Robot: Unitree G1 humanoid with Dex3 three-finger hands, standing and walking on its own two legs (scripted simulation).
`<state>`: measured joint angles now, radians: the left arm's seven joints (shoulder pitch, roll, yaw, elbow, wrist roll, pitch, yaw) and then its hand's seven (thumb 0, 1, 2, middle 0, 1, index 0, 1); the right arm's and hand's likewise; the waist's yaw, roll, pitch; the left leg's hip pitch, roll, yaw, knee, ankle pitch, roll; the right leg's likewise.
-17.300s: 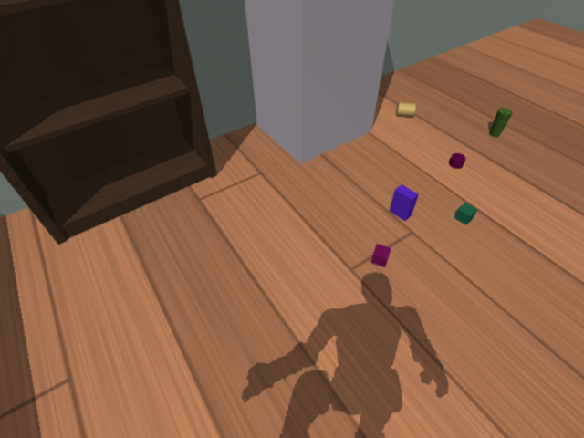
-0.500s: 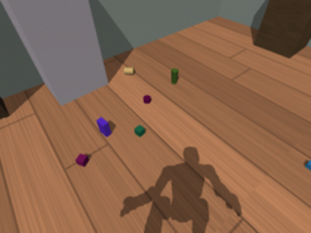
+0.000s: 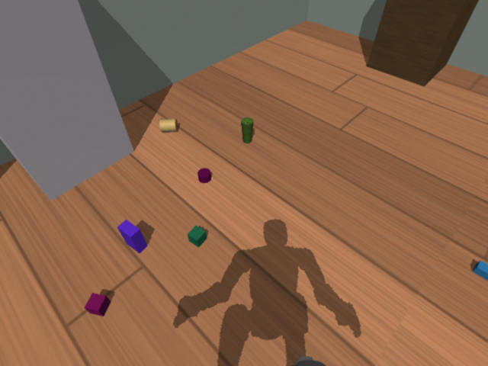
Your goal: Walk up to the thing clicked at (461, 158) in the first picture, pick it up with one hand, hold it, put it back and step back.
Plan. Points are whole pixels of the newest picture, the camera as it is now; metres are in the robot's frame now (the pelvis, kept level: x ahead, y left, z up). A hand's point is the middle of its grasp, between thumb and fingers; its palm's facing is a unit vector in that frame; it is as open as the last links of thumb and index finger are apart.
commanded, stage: walk up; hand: left
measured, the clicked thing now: (204, 175) +1.23 +0.17 -0.75
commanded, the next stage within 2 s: none
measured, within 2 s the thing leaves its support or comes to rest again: neither
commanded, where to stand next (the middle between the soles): +0.88 -0.02 m, yaw +2 degrees
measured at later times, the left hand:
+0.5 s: hand (125, 312) +0.29 +0.24 -0.14, palm faces +0.02 -0.93 -0.36, open 7.4 cm
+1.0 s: hand (149, 208) +0.54 +0.23 -0.13, palm faces -0.04 -0.91 -0.42, open 7.4 cm
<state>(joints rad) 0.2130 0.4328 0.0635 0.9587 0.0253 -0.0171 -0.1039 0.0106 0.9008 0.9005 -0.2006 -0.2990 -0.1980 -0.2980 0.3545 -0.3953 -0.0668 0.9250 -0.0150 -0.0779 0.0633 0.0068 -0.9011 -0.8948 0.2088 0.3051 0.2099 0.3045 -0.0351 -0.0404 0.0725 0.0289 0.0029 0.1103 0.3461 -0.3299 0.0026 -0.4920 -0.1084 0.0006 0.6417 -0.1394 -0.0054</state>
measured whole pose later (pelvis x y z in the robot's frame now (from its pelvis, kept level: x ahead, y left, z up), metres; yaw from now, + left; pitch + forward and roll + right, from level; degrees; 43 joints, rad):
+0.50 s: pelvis +0.25 -0.03 -0.01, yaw +2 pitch -2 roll -2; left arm 0.32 0.42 0.06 0.86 0.01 -0.08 -0.06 0.01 0.90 0.90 -0.20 -0.30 -0.20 -0.30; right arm 0.25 -0.42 -0.07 0.88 -0.03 -0.04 0.08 0.01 -0.91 -0.90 0.20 0.30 0.20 0.30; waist 0.04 0.03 0.08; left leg -0.48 0.10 0.02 0.60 -0.13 0.01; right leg -0.03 0.02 -0.11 0.46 -0.39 -0.02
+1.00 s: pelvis +0.47 -0.06 -0.02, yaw +0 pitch -3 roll +2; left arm 0.30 0.43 0.07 0.89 0.02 -0.06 -0.07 0.01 0.90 0.90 -0.20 -0.30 -0.20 -0.30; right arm 0.36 -0.44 -0.06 0.84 -0.01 -0.06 0.06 0.01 -0.90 -0.89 0.21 0.31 0.21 0.30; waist -0.02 0.02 0.05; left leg -0.12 0.07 0.09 0.61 -0.44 -0.01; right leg -0.39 -0.07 -0.04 0.62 -0.18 -0.01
